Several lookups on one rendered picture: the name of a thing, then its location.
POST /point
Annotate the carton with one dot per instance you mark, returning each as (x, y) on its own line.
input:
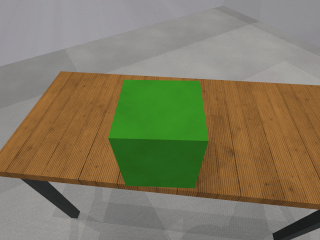
(159, 134)

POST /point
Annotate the table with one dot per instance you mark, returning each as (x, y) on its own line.
(263, 143)

